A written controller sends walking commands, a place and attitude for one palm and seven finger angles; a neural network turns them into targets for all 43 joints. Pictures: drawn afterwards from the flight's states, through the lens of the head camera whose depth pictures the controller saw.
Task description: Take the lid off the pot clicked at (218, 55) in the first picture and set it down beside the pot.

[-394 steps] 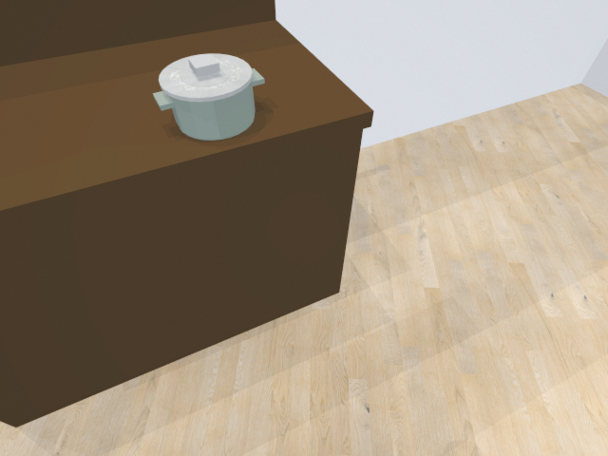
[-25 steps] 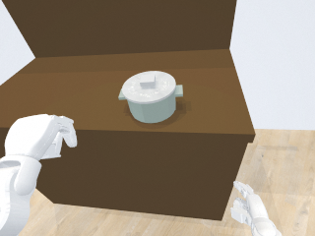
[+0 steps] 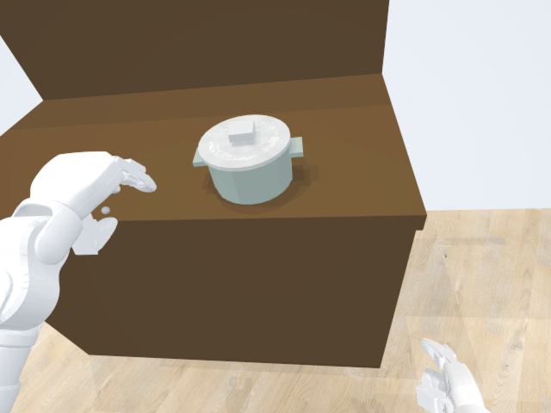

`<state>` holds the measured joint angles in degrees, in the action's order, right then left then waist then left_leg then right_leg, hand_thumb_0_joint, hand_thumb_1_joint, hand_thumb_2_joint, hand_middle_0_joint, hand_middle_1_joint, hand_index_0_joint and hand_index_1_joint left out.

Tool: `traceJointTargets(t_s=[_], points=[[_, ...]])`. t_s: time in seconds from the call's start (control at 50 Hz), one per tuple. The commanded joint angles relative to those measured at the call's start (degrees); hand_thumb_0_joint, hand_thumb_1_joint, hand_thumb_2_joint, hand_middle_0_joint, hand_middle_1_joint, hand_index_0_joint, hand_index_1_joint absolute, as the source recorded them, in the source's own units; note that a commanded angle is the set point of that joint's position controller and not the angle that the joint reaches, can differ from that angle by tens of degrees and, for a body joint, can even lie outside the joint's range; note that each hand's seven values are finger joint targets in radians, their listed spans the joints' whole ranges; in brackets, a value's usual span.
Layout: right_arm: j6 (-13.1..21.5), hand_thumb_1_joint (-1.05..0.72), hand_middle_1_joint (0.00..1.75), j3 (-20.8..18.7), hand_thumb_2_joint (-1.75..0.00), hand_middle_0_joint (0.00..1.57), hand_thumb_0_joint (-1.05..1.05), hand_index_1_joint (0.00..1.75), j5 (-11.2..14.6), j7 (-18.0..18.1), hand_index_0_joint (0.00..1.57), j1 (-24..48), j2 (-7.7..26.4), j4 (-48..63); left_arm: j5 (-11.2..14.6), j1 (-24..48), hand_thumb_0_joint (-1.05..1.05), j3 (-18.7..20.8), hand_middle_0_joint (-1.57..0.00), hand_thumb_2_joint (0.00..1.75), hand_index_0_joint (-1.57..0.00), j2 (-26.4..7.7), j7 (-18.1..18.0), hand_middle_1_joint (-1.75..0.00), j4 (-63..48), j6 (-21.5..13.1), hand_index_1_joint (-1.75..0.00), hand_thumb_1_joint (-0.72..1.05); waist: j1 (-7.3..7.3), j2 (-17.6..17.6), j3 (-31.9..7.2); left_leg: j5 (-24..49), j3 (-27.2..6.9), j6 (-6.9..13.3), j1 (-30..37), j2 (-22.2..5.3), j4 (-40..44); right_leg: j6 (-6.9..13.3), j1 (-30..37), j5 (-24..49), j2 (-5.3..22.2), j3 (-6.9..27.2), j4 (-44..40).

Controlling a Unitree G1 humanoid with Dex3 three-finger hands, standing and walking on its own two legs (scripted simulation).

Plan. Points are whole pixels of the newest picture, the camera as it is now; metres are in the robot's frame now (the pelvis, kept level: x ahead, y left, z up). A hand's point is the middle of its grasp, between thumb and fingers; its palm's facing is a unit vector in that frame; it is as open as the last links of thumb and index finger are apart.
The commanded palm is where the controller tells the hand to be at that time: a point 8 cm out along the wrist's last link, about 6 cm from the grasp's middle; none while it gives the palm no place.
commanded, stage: reach forward and open the fingers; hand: left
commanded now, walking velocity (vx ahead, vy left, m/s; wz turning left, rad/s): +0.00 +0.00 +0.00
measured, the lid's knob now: (242, 130) +0.55 +0.14 +0.15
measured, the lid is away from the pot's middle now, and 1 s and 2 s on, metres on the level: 0.00 0.00 0.00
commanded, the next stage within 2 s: move the open hand above the knob in 0.64 s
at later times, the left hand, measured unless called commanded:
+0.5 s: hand (118, 182) +0.33 +0.24 +0.22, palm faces +0.01 +0.00 -1.00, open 9.6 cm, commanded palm +0.28 +0.24 +0.29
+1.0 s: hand (130, 168) +0.36 +0.24 +0.22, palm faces -0.01 -0.03 -1.00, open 9.7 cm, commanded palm +0.32 +0.23 +0.29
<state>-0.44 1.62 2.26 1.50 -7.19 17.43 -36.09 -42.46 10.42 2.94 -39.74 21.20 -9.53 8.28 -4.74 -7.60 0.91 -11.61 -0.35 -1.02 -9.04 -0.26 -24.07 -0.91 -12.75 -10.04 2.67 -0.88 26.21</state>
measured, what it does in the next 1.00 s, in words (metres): stands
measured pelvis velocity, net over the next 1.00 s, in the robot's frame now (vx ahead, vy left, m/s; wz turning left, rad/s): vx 0.02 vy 0.01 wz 0.02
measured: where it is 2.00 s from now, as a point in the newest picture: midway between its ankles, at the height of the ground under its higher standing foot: outside the picture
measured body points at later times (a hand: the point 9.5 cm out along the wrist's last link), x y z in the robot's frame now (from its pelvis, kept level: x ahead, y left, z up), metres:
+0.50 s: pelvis +0.00 +0.00 +0.00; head +0.00 -0.05 +0.44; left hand +0.32 +0.24 +0.27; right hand +0.23 -0.21 -0.10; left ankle +0.02 +0.13 -0.74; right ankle +0.05 -0.13 -0.74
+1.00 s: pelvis +0.02 +0.01 +0.00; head +0.02 -0.04 +0.44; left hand +0.35 +0.24 +0.27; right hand +0.25 -0.19 -0.10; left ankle +0.02 +0.14 -0.74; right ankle +0.05 -0.13 -0.74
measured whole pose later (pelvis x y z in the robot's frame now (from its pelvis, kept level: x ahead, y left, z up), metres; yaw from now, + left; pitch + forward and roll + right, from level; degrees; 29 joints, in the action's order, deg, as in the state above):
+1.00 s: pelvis +0.02 +0.01 +0.00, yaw +1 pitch -1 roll +1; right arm -3.2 3.2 3.0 0.1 -4.5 16.4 -35.0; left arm -44.5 26.6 -4.1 -37.1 24.7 -2.7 13.0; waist -5.0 -6.8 -0.2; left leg -13.5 -1.0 -0.1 -11.7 1.1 -25.9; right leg -1.8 -14.9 -12.2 4.0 -1.3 27.9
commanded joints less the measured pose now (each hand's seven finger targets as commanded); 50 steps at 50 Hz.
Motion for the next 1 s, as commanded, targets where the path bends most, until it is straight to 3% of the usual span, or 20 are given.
traceJointTargets(t_s=[0.0, 0.08, 0.1, 0.14, 0.2, 0.22, 0.28, 0.3, 0.36, 0.4, 0.44, 0.6, 0.7, 0.76, 0.8, 0.82, 0.88, 0.92, 0.94, 0.98], points=[[3.9, -0.90, 0.30, -1.7, -0.90, 0.20, 0.00, 0.30, 0.3, 0.0, 0.20, 12.3, 4.3, 11.3, -1.2, 19.0, 0.00, 11.4, -0.92, 1.74, -0.92, -15.9, -2.1, -0.08, -7.1, -0.1, -0.08, -0.37, -1.05, 4.3, -12.7, 3.8, 1.8, 2.3, -1.7, 3.3, 3.9, 1.1, 6.9, -2.2, -3.2, -1.0, -4.2], [3.4, -0.90, 0.30, -1.7, -0.90, 0.20, 0.00, 0.30, 0.3, 0.1, 0.20, 11.3, 4.7, 10.7, -1.5, 23.2, 0.00, 9.9, -0.91, 1.74, -0.91, -15.5, -1.8, -0.08, -3.7, 0.0, -0.08, -0.36, -0.68, 6.6, -11.0, 1.5, 2.1, 2.4, -3.3, 3.3, 4.4, 1.0, 6.0, -4.2, -2.6, -1.2, -4.4], [3.6, -0.90, 0.30, -1.7, -0.90, 0.20, 0.00, 0.30, 0.6, -0.1, 0.20, 11.8, 4.6, 11.1, -1.5, 22.9, 0.00, 10.1, -0.91, 1.74, -0.91, -15.2, -1.8, -0.08, -4.1, 0.2, -0.08, -0.36, -0.62, 5.1, -11.5, 1.6, 2.0, 2.4, -2.7, 3.2, 3.9, 1.0, 5.5, -4.4, -3.1, -0.9, -4.4], [3.4, -0.90, 0.30, -1.5, -0.90, 0.20, 0.00, 0.30, 0.6, 0.0, 0.20, 11.8, 4.5, 10.9, -1.8, 27.4, 0.00, 7.9, -0.91, 1.74, -0.91, -14.1, -1.7, -0.08, -4.1, 0.0, -0.08, -0.36, -0.24, 5.7, -12.1, 0.9, 2.1, 2.4, -3.0, 3.3, 4.3, 1.1, 5.8, -5.1, -2.6, -1.3, -4.1], [3.5, -0.90, 0.30, -1.5, -0.90, 0.20, 0.00, 0.30, 0.6, 0.0, 0.20, 11.8, 4.5, 11.1, -2.5, 28.5, 0.00, 9.6, -0.91, 1.74, -0.91, -16.1, -1.7, -0.08, -3.4, 0.5, -0.08, -0.36, -0.66, 4.7, -13.5, 1.5, 1.9, 2.4, -2.3, 3.4, 3.6, 1.2, 5.8, -4.3, -2.9, -0.7, -3.8], [3.3, -0.90, 0.30, -1.3, -0.90, 0.20, 0.00, 0.30, 0.4, 0.0, 0.20, 12.0, 4.3, 10.8, -2.8, 31.9, 0.00, 8.3, -0.91, 1.74, -0.91, -15.8, -1.5, -0.08, -4.9, 0.3, -0.08, -0.36, -0.41, 4.8, -14.9, 2.0, 1.8, 2.4, -2.4, 3.6, 4.0, 1.3, 6.9, -3.9, -2.4, -1.1, -3.4], [2.5, -0.90, 0.30, -1.3, -0.90, 0.20, 0.00, 0.30, 0.6, -0.1, 0.20, 11.1, 4.5, 10.5, -3.0, 29.7, 0.00, 7.4, -0.90, 1.74, -0.90, -14.2, -1.0, -0.08, 1.0, 1.3, -0.08, -0.36, -0.46, 6.8, -11.9, 1.9, 2.0, 2.4, -3.6, 3.4, 3.9, 1.3, 5.3, -3.2, -2.5, -1.4, -3.4], [2.6, -0.90, 0.30, -1.5, -0.90, 0.20, 0.00, 0.30, 0.8, -0.4, 0.20, 11.1, 4.5, 11.0, -3.1, 27.1, 0.00, 8.9, -0.90, 1.74, -0.90, -14.9, -0.8, -0.08, 1.1, 1.5, -0.08, -0.36, -0.91, 7.0, -12.6, 2.5, 2.0, 2.3, -3.5, 3.4, 3.3, 1.3, 5.6, -2.5, -2.9, -1.0, -3.2], [2.1, -0.90, 0.30, -1.2, -0.90, 0.20, 0.00, 0.30, 0.7, -0.5, 0.20, 11.8, 4.4, 11.6, -2.7, 29.5, 0.00, 6.0, -0.90, 1.74, -0.90, -12.7, -0.1, -0.08, -1.8, 1.4, -0.08, -0.36, -0.37, 6.4, -13.4, 2.8, 2.2, 2.5, -3.2, 3.5, 3.4, 1.3, 5.9, -1.7, -2.4, -1.5, -2.7], [2.5, -0.90, 0.30, -1.1, -0.90, 0.20, 0.00, 0.30, 0.8, -0.7, 0.20, 12.3, 4.2, 12.1, -2.7, 30.3, 0.00, 8.0, -0.90, 1.73, -0.90, -14.9, -0.2, -0.08, -4.8, 1.6, -0.08, -0.36, -0.63, 5.7, -16.0, 4.6, 1.9, 2.6, -2.0, 3.6, 2.4, 1.4, 6.6, 0.0, -2.8, -1.0, -2.1], [2.1, -0.90, 0.30, -0.9, -0.90, 0.20, 0.00, 0.30, 0.4, -0.5, 0.20, 11.8, 4.4, 11.3, -3.0, 32.1, 0.00, 8.8, -0.90, 1.73, -0.90, -16.4, -0.1, -0.08, -3.3, 1.9, -0.08, -0.36, -0.48, 5.9, -15.4, 5.2, 1.8, 2.6, -2.8, 3.7, 2.7, 1.6, 6.9, 0.6, -2.4, -1.5, -1.9], [1.6, -0.90, 0.30, -0.9, -0.90, 0.20, 0.00, 0.30, 1.1, -1.0, 0.20, 12.5, 4.1, 11.9, -2.3, 30.3, 0.00, 6.6, -0.90, 1.72, -0.90, -13.3, 0.8, -0.08, -4.6, 2.9, -0.08, -0.36, -0.16, 4.9, -16.2, 8.5, 1.6, 2.5, -1.0, 3.7, 1.5, 1.7, 6.1, 4.2, -3.0, -1.7, -1.3], [1.0, -0.90, 0.30, -0.7, -0.90, 0.20, 0.00, 0.30, 0.9, -0.9, 0.20, 12.0, 4.6, 11.4, -2.5, 30.2, 0.00, 8.6, -0.90, 1.71, -0.90, -15.7, 1.0, -0.08, -3.0, 3.2, -0.08, -0.36, -0.17, 5.1, -15.3, 9.2, 1.2, 2.4, -1.5, 3.5, 1.6, 1.8, 5.8, 4.5, -3.1, -2.0, -1.3], [0.9, -0.90, 0.30, -0.6, -0.90, 0.20, 0.00, 0.30, 0.8, -0.8, 0.20, 12.0, 4.1, 11.3, -2.3, 33.8, 0.00, 4.9, -0.90, 1.71, -0.90, -12.6, 1.3, -0.08, -4.0, 3.2, -0.08, -0.36, 0.36, 5.6, -16.8, 10.5, 1.2, 2.5, -0.6, 3.8, 1.6, 1.8, 6.3, 5.6, -2.7, -2.4, -1.0], [1.2, -0.90, 0.30, -0.6, -0.90, 0.20, 0.00, 0.30, 1.0, -0.9, 0.20, 12.3, 4.0, 11.6, -1.9, 33.8, 0.00, 4.9, -0.90, 1.71, -0.90, -12.3, 1.1, -0.08, -5.2, 3.5, -0.08, -0.36, 0.48, 3.6, -17.7, 11.6, 0.9, 2.6, 0.8, 3.9, 0.7, 1.9, 5.7, 6.7, -3.1, -2.2, -0.9], [1.1, -0.90, 0.30, -0.5, -0.90, 0.20, 0.00, 0.30, 0.6, -0.9, 0.20, 12.0, 4.0, 11.1, -2.7, 36.6, 0.00, 5.2, -0.90, 1.71, -0.90, -13.8, 1.2, -0.08, -5.7, 3.4, -0.08, -0.36, 0.31, 4.8, -19.2, 11.5, 0.9, 2.5, 0.2, 4.1, 1.2, 2.0, 7.3, 6.5, -2.5, -2.3, -0.8], [0.3, -0.90, 0.30, -0.4, -0.90, 0.20, 0.00, 0.30, 0.8, -0.7, 0.20, 11.6, 4.2, 10.3, -3.2, 37.0, 0.00, 4.0, -0.90, 1.71, -0.90, -12.5, 1.2, -0.08, -0.8, 4.1, -0.08, -0.36, 0.62, 6.4, -15.9, 9.6, 1.0, 2.3, -1.2, 3.7, 1.9, 2.0, 5.6, 4.9, -2.6, -2.5, -1.3], [0.2, -0.90, 0.30, -0.2, -0.90, 0.20, 0.00, 0.30, 0.8, -1.1, 0.20, 12.2, 3.9, 10.6, -3.4, 40.4, 0.00, 3.4, -0.90, 1.71, -0.90, -12.6, 1.1, -0.08, -3.9, 3.9, -0.08, -0.36, 0.47, 4.8, -18.6, 11.1, 0.6, 2.2, -0.4, 3.8, 1.7, 2.2, 6.8, 5.6, -2.4, -2.5, -0.7], [0.3, -0.90, 0.30, -0.4, -0.90, 0.20, 0.00, 0.30, 0.8, -1.1, 0.20, 12.6, 3.7, 10.9, -3.3, 40.2, 0.00, 1.8, -0.90, 1.71, -0.90, -10.5, 1.1, -0.08, -3.6, 4.1, -0.08, -0.36, 0.53, 5.4, -18.6, 12.5, 0.6, 2.3, 0.3, 3.7, 1.4, 2.2, 6.7, 6.9, -2.6, -2.5, -0.3], [-0.1, -0.90, 0.30, -0.4, -0.90, 0.20, 0.00, 0.30, 0.7, -1.4, 0.20, 12.3, 3.7, 10.6, -3.5, 39.0, 0.00, 1.5, -0.90, 1.71, -0.90, -10.1, 1.0, -0.08, -1.4, 4.9, -0.08, -0.36, 0.41, 4.5, -17.5, 12.6, 0.7, 2.2, -0.1, 3.6, 1.6, 2.3, 6.1, 7.0, -2.5, -2.6, -0.4]])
